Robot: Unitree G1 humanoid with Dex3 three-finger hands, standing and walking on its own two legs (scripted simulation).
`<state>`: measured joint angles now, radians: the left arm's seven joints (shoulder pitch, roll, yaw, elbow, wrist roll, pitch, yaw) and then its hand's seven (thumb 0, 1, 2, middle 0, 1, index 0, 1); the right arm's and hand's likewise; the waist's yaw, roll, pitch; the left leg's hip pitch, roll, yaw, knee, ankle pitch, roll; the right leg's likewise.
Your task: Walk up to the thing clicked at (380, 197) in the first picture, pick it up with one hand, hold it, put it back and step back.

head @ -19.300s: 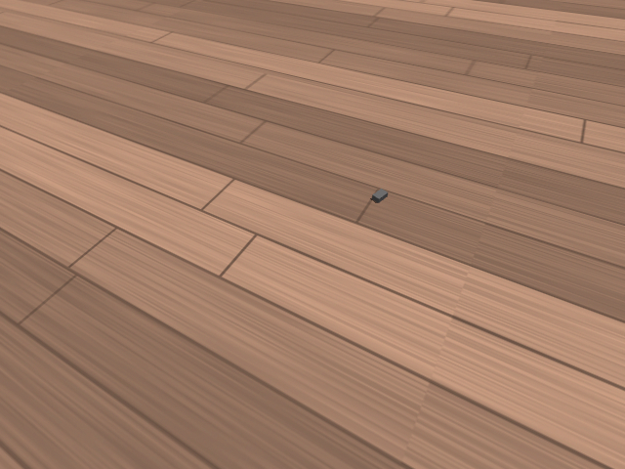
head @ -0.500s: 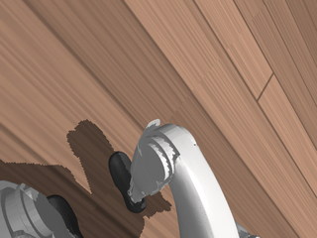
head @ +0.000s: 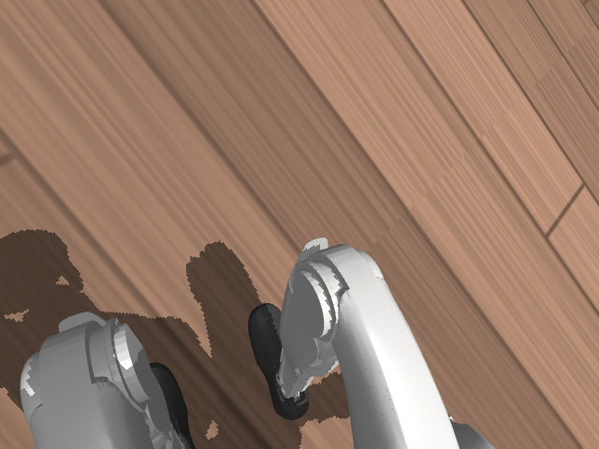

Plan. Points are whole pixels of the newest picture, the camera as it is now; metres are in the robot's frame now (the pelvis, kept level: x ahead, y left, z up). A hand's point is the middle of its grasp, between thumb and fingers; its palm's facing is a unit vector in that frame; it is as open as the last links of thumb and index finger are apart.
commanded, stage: settle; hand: left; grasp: from above
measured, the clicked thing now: out of the picture +0.50 +0.34 -0.23
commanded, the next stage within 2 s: lift in 0.20 s
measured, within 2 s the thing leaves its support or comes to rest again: neither
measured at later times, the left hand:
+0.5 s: hand out of the picture +0.48 +0.33 -0.13, palm faces -0.46 -0.12 -0.88, open 6.9 cm
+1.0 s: hand out of the picture +0.41 +0.33 +0.02, palm faces -0.43 -0.12 -0.89, open 6.9 cm
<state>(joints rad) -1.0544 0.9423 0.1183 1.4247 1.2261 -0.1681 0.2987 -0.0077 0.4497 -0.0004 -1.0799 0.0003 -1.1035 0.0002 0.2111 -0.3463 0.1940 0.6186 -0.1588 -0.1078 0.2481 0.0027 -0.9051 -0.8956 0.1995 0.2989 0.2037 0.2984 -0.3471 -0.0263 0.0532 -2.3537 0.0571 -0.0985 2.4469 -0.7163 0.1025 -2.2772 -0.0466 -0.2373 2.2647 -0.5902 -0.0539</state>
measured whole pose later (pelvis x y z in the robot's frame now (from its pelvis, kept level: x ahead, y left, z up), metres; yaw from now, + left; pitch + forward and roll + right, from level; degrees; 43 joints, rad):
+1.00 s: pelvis +0.00 +0.00 +0.12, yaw +8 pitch +35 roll -6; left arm -0.75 0.64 -0.01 0.99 1.05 -0.11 0.10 -0.01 0.48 0.00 -1.03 -0.03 -1.07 0.00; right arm 0.20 -0.29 0.00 0.65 -0.01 0.02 0.08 0.01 -0.91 -0.90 0.20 0.30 0.21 0.30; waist -0.15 0.06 -0.16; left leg -1.98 0.02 0.00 2.02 -0.66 0.08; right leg -1.96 -0.04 -0.12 1.93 -0.58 -0.03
